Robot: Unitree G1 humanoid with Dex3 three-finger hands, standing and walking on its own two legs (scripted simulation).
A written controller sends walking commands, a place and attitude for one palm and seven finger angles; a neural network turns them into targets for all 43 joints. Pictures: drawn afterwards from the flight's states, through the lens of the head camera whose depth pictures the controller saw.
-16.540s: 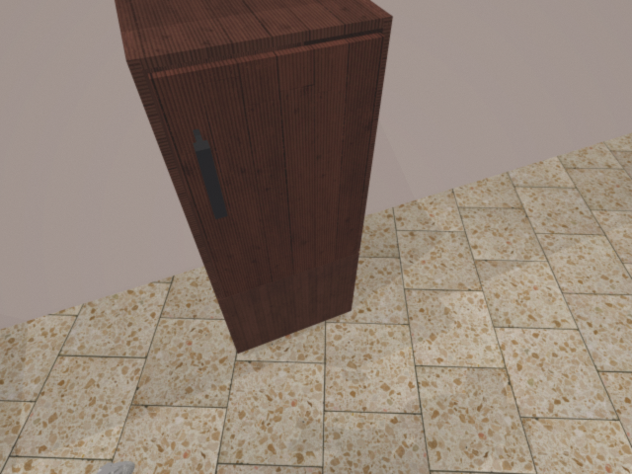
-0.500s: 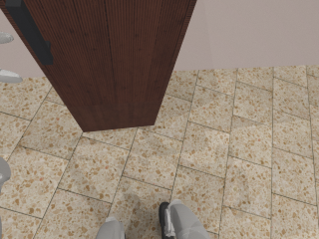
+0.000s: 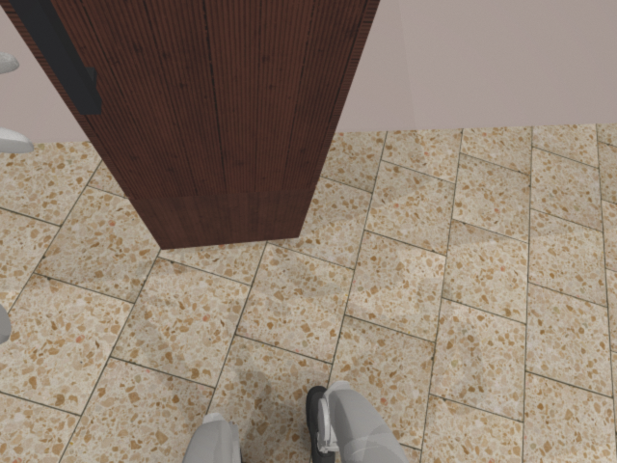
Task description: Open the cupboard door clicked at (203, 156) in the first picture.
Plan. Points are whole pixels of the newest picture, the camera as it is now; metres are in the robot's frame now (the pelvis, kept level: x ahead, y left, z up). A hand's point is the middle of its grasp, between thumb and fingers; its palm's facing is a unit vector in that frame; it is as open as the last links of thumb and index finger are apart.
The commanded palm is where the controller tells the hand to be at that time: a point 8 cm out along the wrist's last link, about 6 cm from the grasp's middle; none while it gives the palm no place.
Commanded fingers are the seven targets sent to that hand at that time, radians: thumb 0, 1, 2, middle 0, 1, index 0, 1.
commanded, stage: slide the fingers in behind the handle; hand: left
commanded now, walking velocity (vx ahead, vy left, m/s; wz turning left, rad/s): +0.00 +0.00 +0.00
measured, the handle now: (64, 42) +0.58 +0.22 +0.09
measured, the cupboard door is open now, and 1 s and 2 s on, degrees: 0 0 0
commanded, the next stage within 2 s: close the thumb around the handle in 1.60 s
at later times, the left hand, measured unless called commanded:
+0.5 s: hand (23, 85) +0.53 +0.26 +0.08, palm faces +0.02 -1.00 -0.01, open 14.0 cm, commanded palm +0.51 +0.29 +0.09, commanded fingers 0.00 -0.50 0.30 -0.30 -1.20 -0.30 -1.20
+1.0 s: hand (68, 89) +0.52 +0.21 +0.09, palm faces +0.02 -1.00 -0.02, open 14.0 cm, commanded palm +0.50 +0.25 +0.09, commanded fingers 0.00 -0.50 0.30 -0.30 -1.20 -0.30 -1.20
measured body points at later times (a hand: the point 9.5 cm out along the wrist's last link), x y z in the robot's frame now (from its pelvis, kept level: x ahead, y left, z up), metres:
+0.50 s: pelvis +0.00 +0.01 +0.00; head +0.16 +0.04 +0.42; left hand +0.52 +0.31 +0.09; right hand -0.03 -0.25 -0.09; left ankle -0.04 +0.10 -0.68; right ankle +0.05 -0.14 -0.68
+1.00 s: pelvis +0.00 +0.00 +0.01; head +0.15 +0.02 +0.43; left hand +0.51 +0.27 +0.09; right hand +0.00 -0.27 -0.10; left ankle -0.04 +0.10 -0.68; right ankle +0.05 -0.14 -0.68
